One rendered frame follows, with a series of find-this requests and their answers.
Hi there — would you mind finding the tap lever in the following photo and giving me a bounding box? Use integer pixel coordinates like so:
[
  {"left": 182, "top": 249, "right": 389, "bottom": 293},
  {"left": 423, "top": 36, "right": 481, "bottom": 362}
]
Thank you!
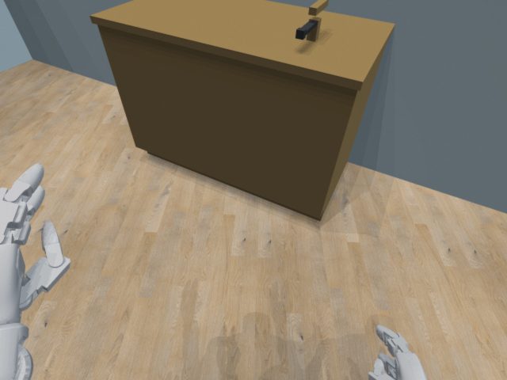
[{"left": 295, "top": 20, "right": 317, "bottom": 40}]

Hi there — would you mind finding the counter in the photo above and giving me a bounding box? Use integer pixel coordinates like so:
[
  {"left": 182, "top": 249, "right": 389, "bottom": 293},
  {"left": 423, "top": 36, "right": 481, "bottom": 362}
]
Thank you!
[{"left": 90, "top": 0, "right": 395, "bottom": 221}]

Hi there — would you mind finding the left robot hand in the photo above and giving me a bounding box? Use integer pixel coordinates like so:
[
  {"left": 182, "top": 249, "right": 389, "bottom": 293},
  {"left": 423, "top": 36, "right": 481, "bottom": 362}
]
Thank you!
[{"left": 0, "top": 163, "right": 71, "bottom": 325}]

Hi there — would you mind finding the right robot hand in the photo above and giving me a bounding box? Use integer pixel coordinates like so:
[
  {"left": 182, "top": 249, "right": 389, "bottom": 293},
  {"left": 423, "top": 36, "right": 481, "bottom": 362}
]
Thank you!
[{"left": 368, "top": 325, "right": 427, "bottom": 380}]

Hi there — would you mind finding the robot left forearm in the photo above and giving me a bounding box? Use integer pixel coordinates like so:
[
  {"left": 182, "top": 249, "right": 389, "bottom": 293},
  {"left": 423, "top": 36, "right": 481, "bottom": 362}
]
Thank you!
[{"left": 0, "top": 323, "right": 33, "bottom": 380}]

